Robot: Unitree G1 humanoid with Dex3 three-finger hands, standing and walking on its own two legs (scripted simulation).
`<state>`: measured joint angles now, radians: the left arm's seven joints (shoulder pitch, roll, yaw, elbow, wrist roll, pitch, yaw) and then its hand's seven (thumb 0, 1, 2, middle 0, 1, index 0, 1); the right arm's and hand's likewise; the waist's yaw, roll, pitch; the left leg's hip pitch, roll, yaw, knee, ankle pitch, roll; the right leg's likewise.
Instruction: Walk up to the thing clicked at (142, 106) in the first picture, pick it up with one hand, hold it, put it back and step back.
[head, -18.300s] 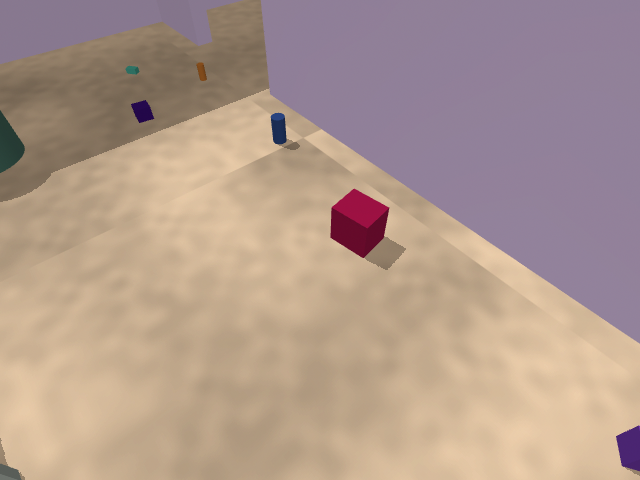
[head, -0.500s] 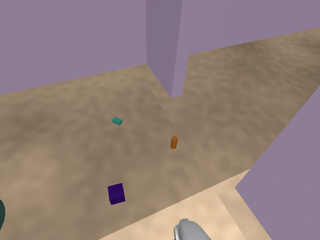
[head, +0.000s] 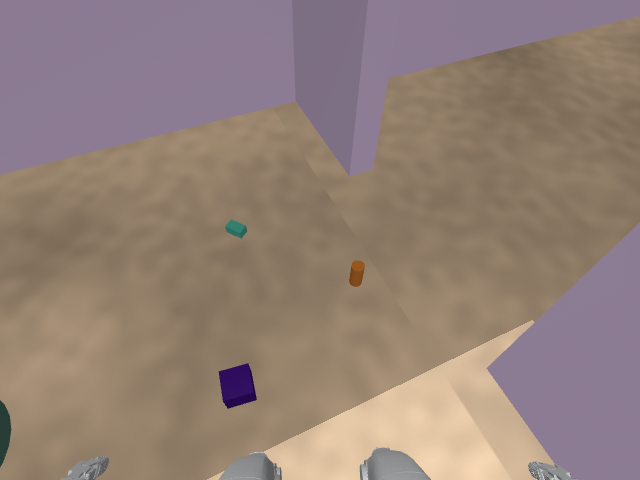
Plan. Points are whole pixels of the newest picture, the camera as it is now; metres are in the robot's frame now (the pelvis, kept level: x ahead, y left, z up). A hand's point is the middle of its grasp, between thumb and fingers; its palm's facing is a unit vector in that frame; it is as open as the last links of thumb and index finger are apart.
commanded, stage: walk up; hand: left
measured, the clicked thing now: (238, 385) +0.44 +0.23 -0.70
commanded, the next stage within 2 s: none
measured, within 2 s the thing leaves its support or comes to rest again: neither
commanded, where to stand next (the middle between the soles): +0.04 +0.00 m, yaw -1 degrees
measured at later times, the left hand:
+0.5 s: hand out of the picture +0.07 +0.25 -0.13, palm faces -0.05 -0.94 -0.34, open 7.4 cm
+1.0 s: hand out of the picture +0.06 +0.27 -0.13, palm faces -0.01 -0.91 -0.41, open 7.3 cm
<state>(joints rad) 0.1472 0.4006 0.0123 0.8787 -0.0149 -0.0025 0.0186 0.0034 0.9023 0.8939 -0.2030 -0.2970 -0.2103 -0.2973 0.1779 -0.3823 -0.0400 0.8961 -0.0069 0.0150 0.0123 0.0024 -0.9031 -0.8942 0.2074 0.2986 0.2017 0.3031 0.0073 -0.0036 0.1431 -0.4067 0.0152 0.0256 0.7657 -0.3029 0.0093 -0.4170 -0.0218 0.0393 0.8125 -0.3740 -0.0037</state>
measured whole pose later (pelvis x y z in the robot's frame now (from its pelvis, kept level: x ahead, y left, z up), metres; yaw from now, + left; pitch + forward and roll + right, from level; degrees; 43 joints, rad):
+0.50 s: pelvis -0.01 +0.00 +0.03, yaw -1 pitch -3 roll +0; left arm 0.16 0.35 0.00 1.05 0.01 -0.02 -0.01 0.01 0.90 0.89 -0.20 -0.30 -0.21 -0.30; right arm 0.14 -0.36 0.00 1.05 0.00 0.00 0.03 0.01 -0.90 -0.89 0.21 0.30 0.20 0.30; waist 0.00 0.02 0.08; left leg -0.30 0.01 0.01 0.52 -0.17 0.01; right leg -0.17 0.00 -0.01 0.55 -0.32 0.00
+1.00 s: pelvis -0.05 +0.00 +0.02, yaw +0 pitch -1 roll +0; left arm 0.06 0.40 0.04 0.99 -0.01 0.04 0.01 0.00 0.91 0.89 -0.20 -0.30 -0.21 -0.30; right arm 0.01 -0.39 -0.05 0.98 -0.01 0.05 0.00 0.00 -0.90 -0.89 0.21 0.30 0.20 0.30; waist 0.00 0.02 0.16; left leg -0.40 0.01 0.00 0.53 -0.10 0.01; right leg -0.30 0.01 -0.01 0.75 -0.45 -0.04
